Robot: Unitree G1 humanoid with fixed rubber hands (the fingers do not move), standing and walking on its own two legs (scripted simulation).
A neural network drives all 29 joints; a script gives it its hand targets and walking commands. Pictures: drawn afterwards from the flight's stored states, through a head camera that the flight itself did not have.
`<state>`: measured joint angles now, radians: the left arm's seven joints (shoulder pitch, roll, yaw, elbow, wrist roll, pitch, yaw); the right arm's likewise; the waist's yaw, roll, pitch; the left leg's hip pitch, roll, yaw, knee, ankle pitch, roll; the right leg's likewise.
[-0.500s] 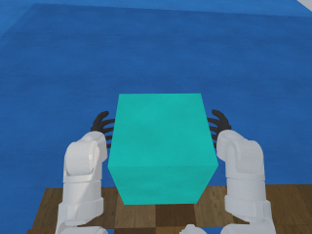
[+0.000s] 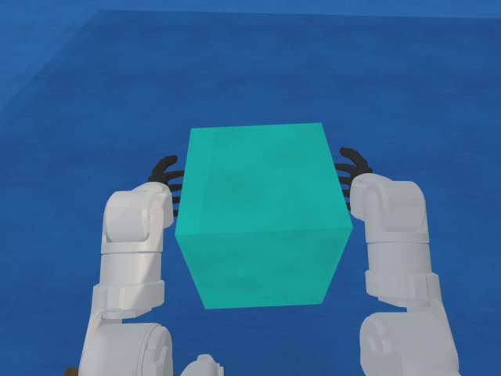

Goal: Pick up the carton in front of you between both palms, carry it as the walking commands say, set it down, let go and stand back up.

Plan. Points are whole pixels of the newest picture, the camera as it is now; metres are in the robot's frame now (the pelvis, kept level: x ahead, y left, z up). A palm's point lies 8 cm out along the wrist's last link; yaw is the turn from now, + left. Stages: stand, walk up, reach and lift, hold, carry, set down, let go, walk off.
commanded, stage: carry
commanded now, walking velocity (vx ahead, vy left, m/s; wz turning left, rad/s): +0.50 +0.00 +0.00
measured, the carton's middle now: (260, 221) +0.37 +0.00 +0.04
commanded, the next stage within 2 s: none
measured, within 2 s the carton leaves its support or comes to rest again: neither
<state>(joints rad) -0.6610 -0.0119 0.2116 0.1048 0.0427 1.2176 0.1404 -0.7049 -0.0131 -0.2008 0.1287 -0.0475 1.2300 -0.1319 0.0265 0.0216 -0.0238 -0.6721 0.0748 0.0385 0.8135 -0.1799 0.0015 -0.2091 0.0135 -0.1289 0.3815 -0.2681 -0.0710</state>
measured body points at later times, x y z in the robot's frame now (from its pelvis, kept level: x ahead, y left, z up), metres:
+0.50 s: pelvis +0.34 +0.05 -0.02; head +0.39 +0.06 +0.43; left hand +0.69 +0.18 +0.04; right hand +0.67 -0.12 +0.05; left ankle +0.28 +0.11 -0.76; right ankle +0.42 -0.10 -0.71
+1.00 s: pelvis +0.65 +0.03 -0.04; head +0.68 +0.02 +0.41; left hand +1.01 +0.19 +0.06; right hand +1.03 -0.11 +0.06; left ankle +0.77 +0.18 -0.72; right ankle +0.62 -0.03 -0.78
